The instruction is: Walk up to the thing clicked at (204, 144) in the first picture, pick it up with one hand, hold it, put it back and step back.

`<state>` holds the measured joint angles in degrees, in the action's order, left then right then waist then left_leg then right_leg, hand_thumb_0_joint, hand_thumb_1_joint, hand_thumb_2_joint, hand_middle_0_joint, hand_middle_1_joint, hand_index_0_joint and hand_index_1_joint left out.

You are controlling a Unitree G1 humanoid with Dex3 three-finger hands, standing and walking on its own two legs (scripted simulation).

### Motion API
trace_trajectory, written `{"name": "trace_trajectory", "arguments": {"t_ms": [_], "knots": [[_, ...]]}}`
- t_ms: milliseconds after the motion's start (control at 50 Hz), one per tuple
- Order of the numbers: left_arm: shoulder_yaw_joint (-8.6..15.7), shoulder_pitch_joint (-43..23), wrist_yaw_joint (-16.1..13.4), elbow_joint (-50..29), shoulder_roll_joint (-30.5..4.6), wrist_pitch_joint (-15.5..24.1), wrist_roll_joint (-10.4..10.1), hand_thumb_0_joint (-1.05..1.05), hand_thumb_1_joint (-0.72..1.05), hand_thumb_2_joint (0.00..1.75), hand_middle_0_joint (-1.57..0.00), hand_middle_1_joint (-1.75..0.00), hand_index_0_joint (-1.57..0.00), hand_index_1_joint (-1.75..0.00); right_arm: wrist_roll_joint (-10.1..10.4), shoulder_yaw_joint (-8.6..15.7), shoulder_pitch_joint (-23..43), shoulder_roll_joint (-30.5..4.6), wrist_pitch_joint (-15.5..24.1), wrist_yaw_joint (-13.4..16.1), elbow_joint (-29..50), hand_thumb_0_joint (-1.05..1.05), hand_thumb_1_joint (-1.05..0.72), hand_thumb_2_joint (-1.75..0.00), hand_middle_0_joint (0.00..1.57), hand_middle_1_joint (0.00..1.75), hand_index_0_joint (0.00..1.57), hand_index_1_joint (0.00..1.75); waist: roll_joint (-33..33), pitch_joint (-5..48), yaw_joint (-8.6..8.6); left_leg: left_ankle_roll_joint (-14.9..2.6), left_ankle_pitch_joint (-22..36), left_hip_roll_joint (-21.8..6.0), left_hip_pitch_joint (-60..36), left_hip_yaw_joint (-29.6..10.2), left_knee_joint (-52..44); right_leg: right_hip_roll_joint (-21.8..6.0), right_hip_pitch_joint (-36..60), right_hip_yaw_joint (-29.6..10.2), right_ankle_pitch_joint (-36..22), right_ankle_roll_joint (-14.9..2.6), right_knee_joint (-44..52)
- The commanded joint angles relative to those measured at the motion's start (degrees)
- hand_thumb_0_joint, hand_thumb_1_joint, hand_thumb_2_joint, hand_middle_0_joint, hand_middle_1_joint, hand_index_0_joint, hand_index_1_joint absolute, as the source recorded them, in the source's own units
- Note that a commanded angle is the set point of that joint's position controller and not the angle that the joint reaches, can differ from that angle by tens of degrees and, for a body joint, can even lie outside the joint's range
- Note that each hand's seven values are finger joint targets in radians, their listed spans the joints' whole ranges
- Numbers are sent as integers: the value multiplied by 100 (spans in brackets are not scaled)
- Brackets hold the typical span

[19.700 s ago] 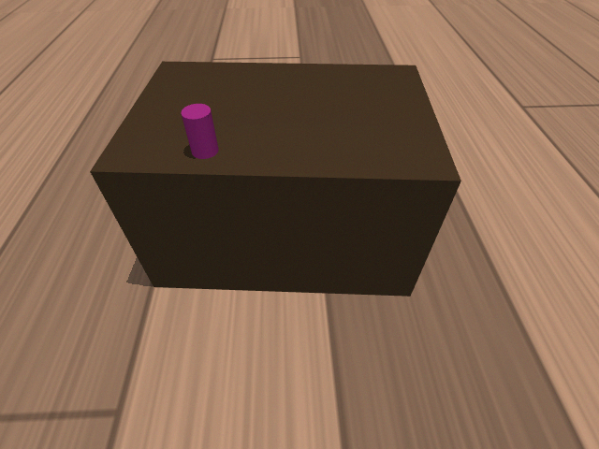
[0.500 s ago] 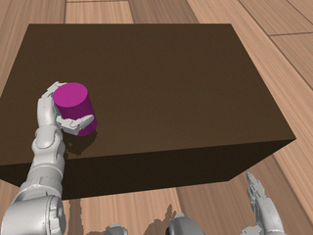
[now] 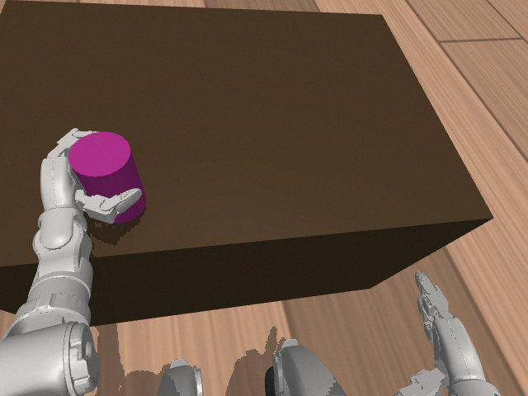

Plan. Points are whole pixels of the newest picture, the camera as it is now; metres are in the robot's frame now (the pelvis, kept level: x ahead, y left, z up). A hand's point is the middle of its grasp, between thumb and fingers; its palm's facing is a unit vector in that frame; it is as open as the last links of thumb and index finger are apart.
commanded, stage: lower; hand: left
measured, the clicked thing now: (112, 180) +0.47 +0.18 +0.00
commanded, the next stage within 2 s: loosen in 0.20 s
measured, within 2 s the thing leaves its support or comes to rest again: rests again in 0.06 s
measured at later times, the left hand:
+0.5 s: hand (108, 182) +0.47 +0.19 -0.01, palm faces +0.11 -0.99 -0.01, open 10.9 cm
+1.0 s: hand (106, 178) +0.47 +0.19 +0.00, palm faces +0.11 -0.99 +0.00, open 15.3 cm
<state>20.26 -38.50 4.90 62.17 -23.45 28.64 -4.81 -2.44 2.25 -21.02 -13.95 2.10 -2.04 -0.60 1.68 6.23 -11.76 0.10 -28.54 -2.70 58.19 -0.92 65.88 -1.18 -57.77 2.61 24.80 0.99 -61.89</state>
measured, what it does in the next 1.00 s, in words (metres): stands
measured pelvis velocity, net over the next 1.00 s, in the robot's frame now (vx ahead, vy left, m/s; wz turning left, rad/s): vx -0.01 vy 0.00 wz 0.00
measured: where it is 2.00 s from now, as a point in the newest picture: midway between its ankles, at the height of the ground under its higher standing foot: outside the picture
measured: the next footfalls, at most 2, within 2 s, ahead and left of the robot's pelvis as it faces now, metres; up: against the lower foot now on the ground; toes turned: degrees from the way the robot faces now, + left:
none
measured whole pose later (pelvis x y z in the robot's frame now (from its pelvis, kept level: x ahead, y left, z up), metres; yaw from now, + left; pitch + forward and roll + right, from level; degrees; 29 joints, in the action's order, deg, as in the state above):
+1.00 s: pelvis -0.01 +0.00 -0.02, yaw +0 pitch +23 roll -3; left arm 21.1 -40.7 4.5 62.2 -24.2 29.4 -4.4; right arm -2.3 2.3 -23.6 -14.8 1.5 -2.1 4.7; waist 1.6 7.5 -12.4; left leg -0.4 -29.9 -2.3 64.3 -0.9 71.3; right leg -1.5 -63.8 2.3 26.1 1.4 -67.2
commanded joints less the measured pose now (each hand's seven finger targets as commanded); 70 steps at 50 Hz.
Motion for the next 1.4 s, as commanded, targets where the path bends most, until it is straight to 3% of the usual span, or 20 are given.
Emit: {"name": "trace_trajectory", "arguments": {"t_ms": [0,100,140,180,280,300,420,480,520,620,680,740,820,1000,1060,1140,1200,1260,1300,1380], "knots": [[245,-2733,46,-1576,-1303,665,-162,0,12,135,-138,-151,-139,-152,27,673,-211,-1003,283,69,1077,0,52,-6,5,5,5,5,-1160,3251,-28,-26,2126,160,-1960,-161,-634,196,1271,-31,-1751,-247,413],[285,-2926,-7,-1791,-1483,758,-136,0,12,134,-137,-150,-138,-151,25,607,-184,-970,258,73,1285,0,52,-6,5,5,5,5,-1183,3384,7,-21,1809,175,-1795,-185,-612,210,1285,-25,-1494,-242,314],[227,-3132,-29,-2039,-1451,840,-153,0,14,135,-136,-150,-137,-151,34,654,-174,-980,283,93,1469,0,52,-6,5,5,5,5,-1251,3677,-98,-24,1915,183,-1868,-159,-533,196,1419,-50,-1649,-236,254],[162,-2815,-12,-1509,-1214,767,-123,0,12,134,-135,-149,-136,-150,23,645,-396,-995,254,98,1375,0,52,-6,5,5,5,5,-1118,3442,-197,-37,2012,163,-1813,-178,-454,223,1160,-34,-1711,-240,216],[79,-2951,4,-1560,-1203,735,-35,0,15,135,-137,-150,-137,-151,9,515,-382,-855,228,62,1204,0,53,-6,5,5,5,5,-1308,3171,-155,-27,1702,194,-1584,-159,-420,199,867,-41,-1433,-250,194],[112,-2868,-11,-1356,-1231,708,-5,0,17,131,-144,-150,-145,-150,3,624,-400,-939,236,62,1248,0,53,-5,5,5,5,5,-1333,3182,-193,-26,1716,190,-1607,-154,-386,194,830,-44,-1442,-250,180],[174,-3017,-32,-1454,-1311,666,-28,0,-12,85,-118,-116,-122,-113,3,725,-327,-1093,244,75,1512,0,53,-4,5,5,5,5,-1261,3127,-160,30,1131,146,-1581,-232,-562,242,679,49,-890,-270,193],[93,-2994,-28,-1534,-1241,640,-22,0,-23,70,-107,-101,-110,-99,0,653,-424,-1027,230,84,1560,0,52,-4,5,5,5,5,-1282,3292,-208,17,1351,156,-1638,-214,-490,235,760,38,-1090,-261,149],[118,-2862,-49,-1365,-1214,595,-18,0,-33,67,-96,-91,-99,-90,26,649,-379,-1018,233,100,1664,0,52,-5,5,5,5,5,-1027,3129,-181,-31,1009,198,-1413,-174,-503,226,845,-4,-911,-230,215],[194,-2647,-41,-1195,-1327,506,-19,0,-46,42,-70,-62,-71,-62,32,690,-531,-1059,195,124,1421,0,51,-5,5,5,5,5,-1181,3128,-163,-28,1457,197,-1499,-164,-419,213,800,-17,-1227,-227,164],[90,-2768,-35,-1212,-1142,520,-9,0,-50,34,-62,-53,-63,-53,30,602,-431,-939,239,107,1438,0,52,-5,5,5,5,5,-1127,2920,-185,-31,1289,208,-1324,-138,-427,210,775,-31,-1151,-234,180],[222,-2440,-49,-819,-1253,452,31,0,-51,28,-55,-45,-56,-44,31,695,-386,-1053,213,110,1447,0,53,-5,5,5,5,5,-1011,2793,-151,-46,1083,205,-1265,-142,-475,214,723,-28,-969,-223,225],[45,-2736,-23,-1256,-1044,460,5,0,-55,22,-44,-35,-45,-35,16,600,-477,-976,239,94,1546,0,53,-5,5,5,5,5,-1096,3009,-200,-21,1294,193,-1410,-151,-471,226,729,-3,-1111,-239,197],[217,-2436,-51,-1120,-1279,433,32,0,-55,9,-11,-10,-12,-10,38,787,-503,-1149,234,117,1500,0,54,-5,5,5,5,5,-1008,2964,-142,-4,1525,176,-1456,-183,-445,224,708,23,-1222,-244,131],[261,-2840,34,-1634,-1644,470,80,0,-56,9,-8,-8,-8,-8,55,701,-354,-1071,217,125,1635,0,55,-5,5,5,5,5,-1253,3334,-46,8,1659,199,-1579,-154,-462,200,1013,-39,-1365,-250,146],[755,-2899,97,-1934,-2280,355,-85,0,-53,10,-7,-8,-7,-7,90,812,-428,-1197,151,167,1626,0,54,-5,5,5,5,5,-1422,3571,100,45,1867,174,-1988,-167,-599,204,1261,-46,-1426,-252,240],[765,-3176,131,-2245,-2474,183,-61,0,-52,8,-6,-6,-6,-5,109,613,-426,-1004,105,191,1653,0,53,-5,5,5,5,5,-1591,3486,163,59,1700,211,-2069,-108,-762,183,1545,-88,-1385,-234,407],[710,-2907,326,-1553,-2478,-200,-6,0,-54,3,-6,-3,-6,-2,141,592,-562,-1024,31,250,1172,0,53,-5,5,5,5,5,-1431,2973,84,53,1652,166,-2051,-85,-918,202,1421,-88,-1313,-228,593],[476,-2588,563,-726,-2070,-514,-86,0,-55,3,-6,-3,-7,-2,178,308,-363,-852,34,256,1097,0,54,-5,5,5,5,5,-1161,2535,123,38,1697,148,-1940,-78,-999,226,1327,-66,-1291,-227,741],[399,-2506,956,-600,-2117,-853,-203,0,-56,2,-5,-4,-7,-2,234,91,-168,-783,105,292,1045,0,57,-4,5,5,5,5,-876,2148,258,-20,1330,160,-1747,2,-1232,221,1537,-73,-1131,-215,1000]]}}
